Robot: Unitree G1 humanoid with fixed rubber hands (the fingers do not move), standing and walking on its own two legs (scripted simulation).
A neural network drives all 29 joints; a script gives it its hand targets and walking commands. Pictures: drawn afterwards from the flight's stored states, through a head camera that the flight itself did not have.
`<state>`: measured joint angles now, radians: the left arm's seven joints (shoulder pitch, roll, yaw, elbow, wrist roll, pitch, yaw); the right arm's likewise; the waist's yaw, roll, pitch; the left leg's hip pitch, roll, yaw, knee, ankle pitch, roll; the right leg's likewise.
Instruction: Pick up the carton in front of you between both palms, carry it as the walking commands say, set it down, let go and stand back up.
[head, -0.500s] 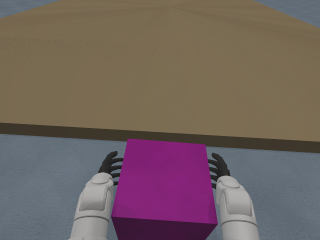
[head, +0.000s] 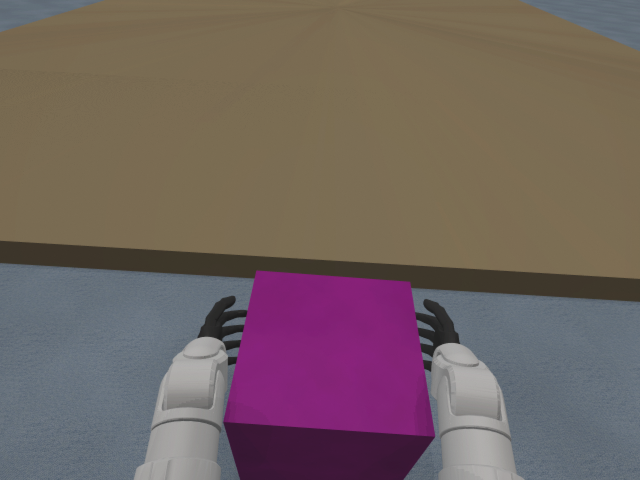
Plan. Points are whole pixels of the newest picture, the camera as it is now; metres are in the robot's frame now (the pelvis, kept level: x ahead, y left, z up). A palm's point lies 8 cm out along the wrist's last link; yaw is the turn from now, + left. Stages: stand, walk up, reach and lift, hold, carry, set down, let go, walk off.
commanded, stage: hold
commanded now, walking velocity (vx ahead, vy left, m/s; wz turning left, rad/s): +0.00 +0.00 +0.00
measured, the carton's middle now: (324, 388) +0.28 +0.00 -0.02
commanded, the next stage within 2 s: carry in 0.82 s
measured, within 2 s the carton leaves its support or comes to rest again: neither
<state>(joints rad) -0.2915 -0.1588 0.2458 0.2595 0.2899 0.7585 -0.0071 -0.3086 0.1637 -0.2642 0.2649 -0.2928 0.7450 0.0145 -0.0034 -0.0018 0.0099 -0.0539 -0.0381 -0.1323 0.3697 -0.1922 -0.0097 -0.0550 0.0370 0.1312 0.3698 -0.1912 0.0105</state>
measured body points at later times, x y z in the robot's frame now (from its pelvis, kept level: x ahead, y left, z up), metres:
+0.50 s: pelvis +0.01 +0.00 +0.00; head -0.04 +0.00 +0.45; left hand +0.30 +0.15 +0.04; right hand +0.31 -0.15 +0.05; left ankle +0.02 +0.13 -0.75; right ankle +0.02 -0.13 -0.75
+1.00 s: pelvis +0.02 -0.01 -0.01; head -0.02 -0.01 +0.44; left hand +0.32 +0.14 +0.05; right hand +0.32 -0.16 +0.05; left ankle +0.02 +0.13 -0.75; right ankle +0.02 -0.13 -0.74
